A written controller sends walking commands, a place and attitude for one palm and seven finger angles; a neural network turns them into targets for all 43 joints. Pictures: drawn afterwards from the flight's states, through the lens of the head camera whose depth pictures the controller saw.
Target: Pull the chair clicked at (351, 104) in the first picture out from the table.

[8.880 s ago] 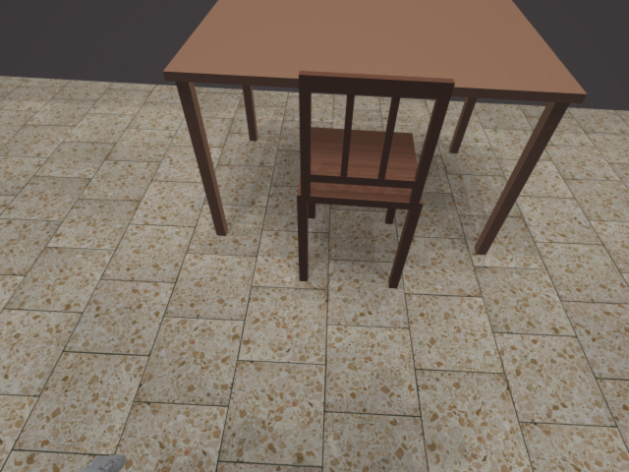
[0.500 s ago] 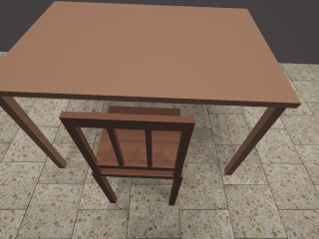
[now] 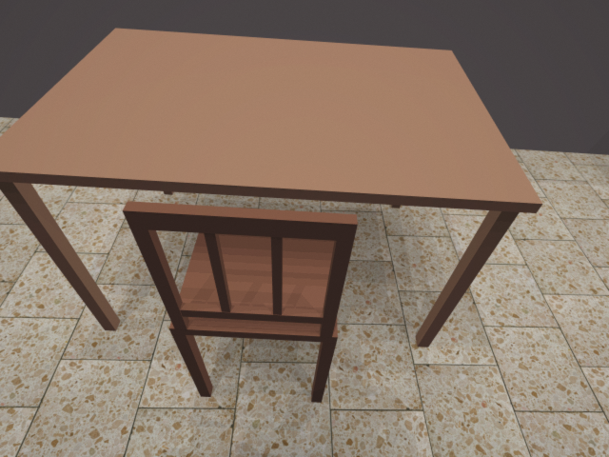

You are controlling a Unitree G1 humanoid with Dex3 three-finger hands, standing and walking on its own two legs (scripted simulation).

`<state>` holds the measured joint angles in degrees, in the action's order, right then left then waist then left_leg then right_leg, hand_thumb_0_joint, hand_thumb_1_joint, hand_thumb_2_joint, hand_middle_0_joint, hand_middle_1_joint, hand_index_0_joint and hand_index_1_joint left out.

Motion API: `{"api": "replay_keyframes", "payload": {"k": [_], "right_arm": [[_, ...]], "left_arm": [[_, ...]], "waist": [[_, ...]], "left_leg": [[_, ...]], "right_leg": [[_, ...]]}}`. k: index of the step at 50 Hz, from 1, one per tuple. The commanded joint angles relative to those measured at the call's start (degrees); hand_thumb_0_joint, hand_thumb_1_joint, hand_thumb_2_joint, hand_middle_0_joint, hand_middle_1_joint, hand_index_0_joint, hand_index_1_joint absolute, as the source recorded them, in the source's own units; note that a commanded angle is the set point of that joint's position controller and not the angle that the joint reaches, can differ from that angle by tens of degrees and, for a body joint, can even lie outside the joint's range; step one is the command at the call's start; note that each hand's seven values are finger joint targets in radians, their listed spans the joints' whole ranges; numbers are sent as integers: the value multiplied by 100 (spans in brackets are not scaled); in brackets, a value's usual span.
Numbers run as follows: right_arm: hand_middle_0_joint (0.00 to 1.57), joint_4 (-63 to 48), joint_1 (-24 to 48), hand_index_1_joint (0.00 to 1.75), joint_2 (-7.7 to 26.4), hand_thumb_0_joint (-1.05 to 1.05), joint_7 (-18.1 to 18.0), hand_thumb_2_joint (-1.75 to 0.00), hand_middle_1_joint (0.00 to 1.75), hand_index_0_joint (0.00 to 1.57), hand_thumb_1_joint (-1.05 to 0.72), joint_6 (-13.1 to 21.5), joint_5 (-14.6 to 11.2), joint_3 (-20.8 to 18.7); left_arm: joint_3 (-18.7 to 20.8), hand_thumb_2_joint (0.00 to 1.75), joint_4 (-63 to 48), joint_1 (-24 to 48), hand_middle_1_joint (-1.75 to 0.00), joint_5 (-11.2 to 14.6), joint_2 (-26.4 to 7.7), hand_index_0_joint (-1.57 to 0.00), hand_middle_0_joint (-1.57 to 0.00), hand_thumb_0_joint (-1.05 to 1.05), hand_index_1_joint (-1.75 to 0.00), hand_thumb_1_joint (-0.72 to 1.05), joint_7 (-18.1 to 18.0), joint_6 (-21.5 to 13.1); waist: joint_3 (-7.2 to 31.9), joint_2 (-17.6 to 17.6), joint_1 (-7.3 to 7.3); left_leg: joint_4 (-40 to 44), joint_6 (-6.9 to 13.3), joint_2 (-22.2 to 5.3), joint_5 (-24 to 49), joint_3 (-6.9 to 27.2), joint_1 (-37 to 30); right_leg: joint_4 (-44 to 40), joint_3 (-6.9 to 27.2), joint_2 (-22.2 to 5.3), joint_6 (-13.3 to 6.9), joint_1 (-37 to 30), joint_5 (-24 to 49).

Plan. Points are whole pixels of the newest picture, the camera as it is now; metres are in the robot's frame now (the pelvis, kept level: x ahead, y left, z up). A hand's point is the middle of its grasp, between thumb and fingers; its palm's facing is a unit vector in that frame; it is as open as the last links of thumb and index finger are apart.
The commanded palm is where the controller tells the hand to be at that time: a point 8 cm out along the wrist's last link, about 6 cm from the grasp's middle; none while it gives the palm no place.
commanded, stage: come to a stop and stand still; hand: left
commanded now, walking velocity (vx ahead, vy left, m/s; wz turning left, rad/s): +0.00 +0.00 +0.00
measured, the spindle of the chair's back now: (219, 274) +0.45 +0.18 -0.10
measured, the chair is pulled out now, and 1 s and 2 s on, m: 0.00 0.00 0.00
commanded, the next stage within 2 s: look again from close up in 0.86 s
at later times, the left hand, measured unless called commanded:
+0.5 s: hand out of the picture -0.02 +0.19 -0.17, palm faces +0.02 -0.99 -0.17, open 7.4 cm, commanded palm none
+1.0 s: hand out of the picture +0.01 +0.20 -0.17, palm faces +0.01 -0.99 -0.17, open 7.4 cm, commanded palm none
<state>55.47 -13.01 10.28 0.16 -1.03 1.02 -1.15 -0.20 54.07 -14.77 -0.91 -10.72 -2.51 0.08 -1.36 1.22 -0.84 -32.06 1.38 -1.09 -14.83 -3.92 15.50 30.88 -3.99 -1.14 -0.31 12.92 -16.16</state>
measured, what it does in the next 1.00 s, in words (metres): stands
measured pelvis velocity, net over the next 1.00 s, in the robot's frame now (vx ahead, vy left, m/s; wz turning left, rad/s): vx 0.02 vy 0.03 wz -0.01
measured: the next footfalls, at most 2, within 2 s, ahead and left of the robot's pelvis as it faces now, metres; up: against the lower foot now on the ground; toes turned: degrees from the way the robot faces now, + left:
none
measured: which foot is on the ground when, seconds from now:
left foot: down 0.00-1.00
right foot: down 0.00-1.00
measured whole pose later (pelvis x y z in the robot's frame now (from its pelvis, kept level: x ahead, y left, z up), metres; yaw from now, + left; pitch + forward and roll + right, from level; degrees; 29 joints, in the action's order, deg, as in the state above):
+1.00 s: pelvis +0.02 +0.03 +0.01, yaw -1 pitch -2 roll +0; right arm 64.2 -15.3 8.8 -0.6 1.2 0.0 0.5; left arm -0.8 62.8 -17.9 -0.8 -8.8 -2.7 -0.9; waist -1.3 1.7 0.1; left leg -24.3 4.0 2.1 -12.6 -5.6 10.1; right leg 24.2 -2.4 -3.8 2.7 8.3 -13.8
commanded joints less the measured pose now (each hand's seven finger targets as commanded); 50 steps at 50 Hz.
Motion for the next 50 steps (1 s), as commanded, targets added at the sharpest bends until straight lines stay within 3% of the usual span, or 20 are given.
{"api": "replay_keyframes", "payload": {"k": [1,11,16,22,27,40,42,50], "right_arm": [[20,-272,-217,30,654,0,-41,-90,30,20,-90,133,26,-53],[20,50,-522,30,637,0,-52,-90,30,20,-90,183,-13,-13],[20,256,-608,30,551,0,-62,-90,30,20,-90,207,-42,13],[20,466,-627,30,491,0,-83,-90,30,20,-90,279,-80,42],[20,602,-571,30,455,0,-97,-90,30,20,-90,268,-96,54],[20,692,-506,30,473,0,-124,-90,30,20,-90,302,-95,83],[20,685,-467,30,472,0,-126,-90,30,20,-90,290,-97,85],[20,723,-533,30,482,0,-120,-90,30,20,-90,284,-94,84]], "left_arm": [[145,90,-339,-214,-30,-10,-703,-20,-20,0,-30,90,16,-67],[106,90,-4,-530,-30,-11,-538,-20,-20,0,-30,90,44,-90],[66,90,217,-671,-30,-6,-452,-20,-20,0,-30,90,35,-116],[18,90,488,-840,-30,0,-334,-20,-20,0,-30,90,7,-167],[-14,90,643,-854,-30,-3,-288,-20,-20,0,-30,90,-8,-161],[-6,90,762,-852,-30,-9,-257,-20,-20,0,-30,90,-26,-145],[-6,90,756,-832,-30,-14,-267,-20,-20,0,-30,90,-24,-134],[1,90,748,-820,-30,-8,-276,-20,-20,0,-30,90,-20,-126]], "waist": [[-306,-390,35],[-247,-181,91],[-302,-122,84],[-99,-193,94],[-316,-114,70],[-190,-241,97],[-347,-234,109],[-291,-84,118]], "left_leg": [[1170,60,-420,-872,859,354],[1529,113,-478,-1153,987,454],[1525,121,-458,-910,950,302],[1375,133,-463,45,824,-133],[1374,106,-446,119,751,-221],[1423,106,-466,703,723,-505],[1451,105,-464,629,723,-422],[1526,104,-476,550,727,-511]], "right_leg": [[-928,650,-426,-210,280,-756],[-889,482,-406,-126,59,-510],[-938,485,-447,-118,105,-320],[-882,455,-502,-74,-65,489],[-970,478,-515,-46,53,438],[-973,430,-549,-6,-176,783],[-1007,424,-537,-3,-145,732],[-1033,407,-553,5,-186,687]]}}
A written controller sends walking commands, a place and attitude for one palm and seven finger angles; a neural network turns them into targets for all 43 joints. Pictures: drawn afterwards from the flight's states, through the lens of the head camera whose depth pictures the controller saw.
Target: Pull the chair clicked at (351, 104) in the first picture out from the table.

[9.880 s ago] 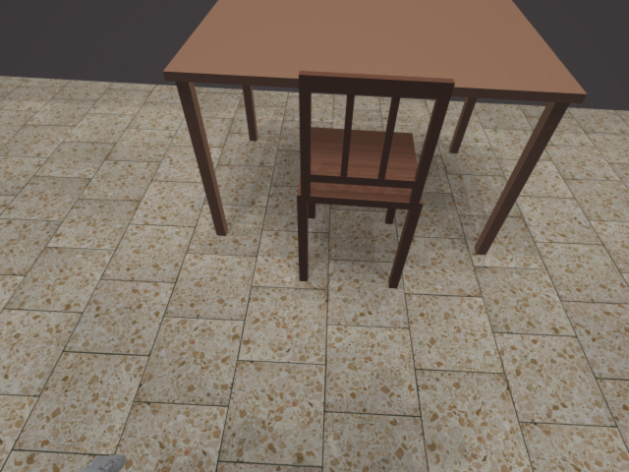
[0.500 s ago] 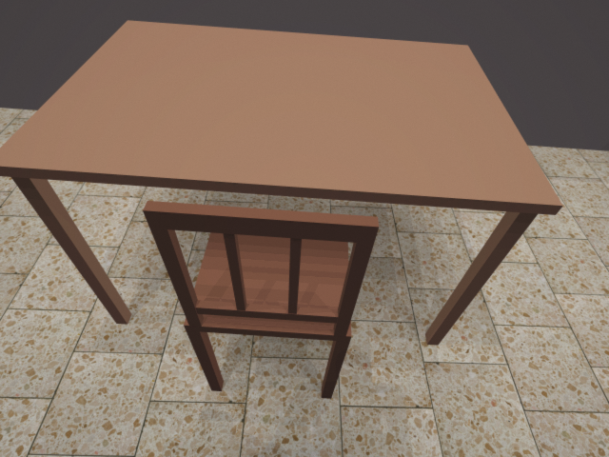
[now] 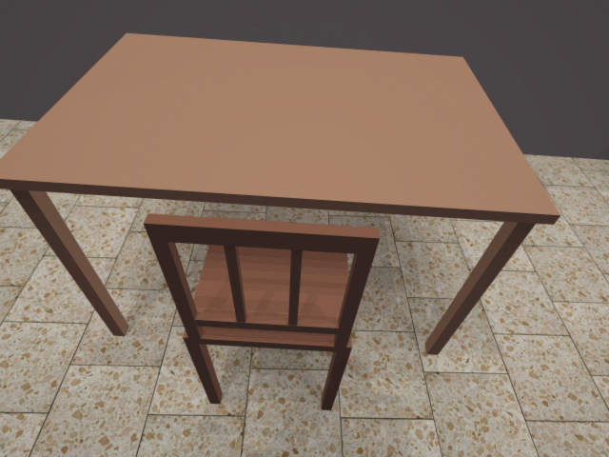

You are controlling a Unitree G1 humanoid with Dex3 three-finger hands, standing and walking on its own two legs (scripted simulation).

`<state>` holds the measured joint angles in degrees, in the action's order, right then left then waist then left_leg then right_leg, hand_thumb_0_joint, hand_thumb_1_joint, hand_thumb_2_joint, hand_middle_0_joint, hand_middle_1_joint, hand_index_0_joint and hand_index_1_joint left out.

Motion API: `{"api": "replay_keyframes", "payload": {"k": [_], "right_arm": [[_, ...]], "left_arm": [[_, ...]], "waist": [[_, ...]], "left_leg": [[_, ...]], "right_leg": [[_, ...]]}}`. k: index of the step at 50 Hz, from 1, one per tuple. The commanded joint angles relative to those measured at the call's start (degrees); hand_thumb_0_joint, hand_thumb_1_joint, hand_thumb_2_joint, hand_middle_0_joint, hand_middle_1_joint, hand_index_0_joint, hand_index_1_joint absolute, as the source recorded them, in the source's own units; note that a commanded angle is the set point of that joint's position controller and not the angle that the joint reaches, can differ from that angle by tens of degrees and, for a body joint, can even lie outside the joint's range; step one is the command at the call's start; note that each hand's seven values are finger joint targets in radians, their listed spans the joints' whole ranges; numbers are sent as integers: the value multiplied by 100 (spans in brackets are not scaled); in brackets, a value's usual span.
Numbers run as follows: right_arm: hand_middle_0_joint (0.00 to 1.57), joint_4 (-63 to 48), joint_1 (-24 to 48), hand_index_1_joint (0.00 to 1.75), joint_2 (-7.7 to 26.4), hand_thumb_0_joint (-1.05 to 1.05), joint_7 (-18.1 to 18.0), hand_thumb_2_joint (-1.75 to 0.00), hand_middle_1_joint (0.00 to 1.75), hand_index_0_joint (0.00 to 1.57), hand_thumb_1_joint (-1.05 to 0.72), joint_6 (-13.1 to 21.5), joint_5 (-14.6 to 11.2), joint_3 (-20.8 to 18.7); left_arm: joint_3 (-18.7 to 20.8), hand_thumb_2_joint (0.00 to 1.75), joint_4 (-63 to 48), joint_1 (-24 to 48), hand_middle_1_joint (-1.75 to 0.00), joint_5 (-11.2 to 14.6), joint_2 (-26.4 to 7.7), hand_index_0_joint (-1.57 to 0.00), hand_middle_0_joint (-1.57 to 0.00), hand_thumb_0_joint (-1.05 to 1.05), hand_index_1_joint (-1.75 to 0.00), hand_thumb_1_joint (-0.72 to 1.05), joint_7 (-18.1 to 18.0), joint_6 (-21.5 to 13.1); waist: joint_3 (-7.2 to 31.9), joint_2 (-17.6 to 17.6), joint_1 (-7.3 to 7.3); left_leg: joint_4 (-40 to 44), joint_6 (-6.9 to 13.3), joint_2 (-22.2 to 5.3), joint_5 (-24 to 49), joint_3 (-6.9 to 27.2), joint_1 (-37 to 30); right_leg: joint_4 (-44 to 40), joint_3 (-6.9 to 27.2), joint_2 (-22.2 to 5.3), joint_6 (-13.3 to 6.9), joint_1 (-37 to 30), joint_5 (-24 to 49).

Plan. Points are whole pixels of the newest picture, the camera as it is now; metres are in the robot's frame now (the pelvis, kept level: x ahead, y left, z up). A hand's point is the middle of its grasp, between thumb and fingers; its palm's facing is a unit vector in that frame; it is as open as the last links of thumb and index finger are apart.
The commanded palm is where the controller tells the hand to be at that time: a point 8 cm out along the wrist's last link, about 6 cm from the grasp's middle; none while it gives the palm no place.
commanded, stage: look again from close up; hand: left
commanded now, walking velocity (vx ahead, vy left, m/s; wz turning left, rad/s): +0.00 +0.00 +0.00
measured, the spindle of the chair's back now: (236, 285) +0.43 +0.15 -0.11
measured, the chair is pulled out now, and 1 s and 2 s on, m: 0.00 0.00 0.00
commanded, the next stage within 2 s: none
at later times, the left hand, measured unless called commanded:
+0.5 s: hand out of the picture -0.02 +0.15 -0.18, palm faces +0.02 -0.99 -0.16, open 7.4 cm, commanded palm none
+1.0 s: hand out of the picture -0.03 +0.15 -0.18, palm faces +0.02 -0.99 -0.16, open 7.4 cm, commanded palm none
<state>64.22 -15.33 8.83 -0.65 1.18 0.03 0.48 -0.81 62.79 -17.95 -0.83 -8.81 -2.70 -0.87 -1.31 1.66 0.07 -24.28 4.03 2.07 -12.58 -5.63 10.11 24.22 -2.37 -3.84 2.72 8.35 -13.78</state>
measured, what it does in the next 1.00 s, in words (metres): stands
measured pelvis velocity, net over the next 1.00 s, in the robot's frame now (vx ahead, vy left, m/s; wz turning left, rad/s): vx -0.01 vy -0.01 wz -0.01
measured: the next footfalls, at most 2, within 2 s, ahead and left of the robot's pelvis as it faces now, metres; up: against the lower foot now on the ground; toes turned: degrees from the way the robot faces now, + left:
none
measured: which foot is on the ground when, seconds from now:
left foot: down 0.00-1.00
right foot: down 0.00-1.00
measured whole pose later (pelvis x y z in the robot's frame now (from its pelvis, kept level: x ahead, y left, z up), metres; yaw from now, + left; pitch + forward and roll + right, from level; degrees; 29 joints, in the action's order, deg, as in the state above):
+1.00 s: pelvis -0.01 -0.01 +0.00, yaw -1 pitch -2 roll +0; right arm 65.2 -17.7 7.0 -0.7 1.0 -0.1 0.3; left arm -0.9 63.8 -20.6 -0.8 -7.3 -2.6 -0.9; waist -0.9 0.9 0.2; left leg -23.7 3.1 1.1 -11.8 -6.0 10.5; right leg 24.5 -1.9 -2.9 1.7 9.4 -13.3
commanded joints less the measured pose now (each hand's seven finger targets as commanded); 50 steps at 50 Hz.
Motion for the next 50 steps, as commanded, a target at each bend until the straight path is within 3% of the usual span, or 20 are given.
{"api": "replay_keyframes", "payload": {"k": [1,7,10,27,34,38,50], "right_arm": [[20,-158,-288,30,628,0,-42,-90,30,20,-90,55,0,-81],[20,-126,-350,30,600,0,-38,-90,30,20,-90,62,-4,-83],[20,-96,-397,30,577,0,-42,-90,30,20,-90,74,-2,-77],[20,-54,-463,30,468,0,-60,-90,30,20,-90,53,-11,-81],[20,-45,-511,30,459,0,-63,-90,30,20,-90,63,-7,-81],[20,-44,-516,30,435,0,-63,-90,30,20,-90,45,-7,-84],[20,-32,-587,30,385,0,-65,-90,30,20,-90,44,-1,-96]], "left_arm": [[60,90,-129,-490,-30,-18,-476,-20,-20,0,-30,90,6,-21],[60,90,-113,-544,-30,-17,-474,-20,-20,0,-30,90,4,-29],[64,90,-103,-566,-30,-11,-457,-20,-20,0,-30,90,-4,-51],[55,90,-31,-679,-30,-20,-366,-20,-20,0,-30,90,-4,-35],[54,90,-16,-722,-30,-14,-355,-20,-20,0,-30,90,-3,-52],[52,90,-22,-704,-30,-19,-354,-20,-20,0,-30,90,0,-39],[65,90,-25,-750,-30,-15,-317,-20,-20,0,-30,90,4,-46]], "waist": [[-419,-138,33],[-339,-165,36],[-183,-88,19],[-512,-156,24],[-326,-113,14],[-530,-159,21],[-444,-169,16]], "left_leg": [[781,-152,-791,260,895,98],[798,-155,-781,216,899,68],[673,-157,-766,526,832,-84],[792,-160,-760,66,825,67],[737,-160,-768,179,806,-68],[779,-172,-761,-69,811,89],[795,-172,-774,-218,832,81]], "right_leg": [[-390,238,-266,-302,313,401],[-389,264,-271,-312,284,411],[-382,294,-288,-318,237,608],[-464,328,-251,-338,455,318],[-451,355,-255,-346,448,397],[-494,363,-235,-350,526,227],[-443,387,-204,-373,603,167]]}}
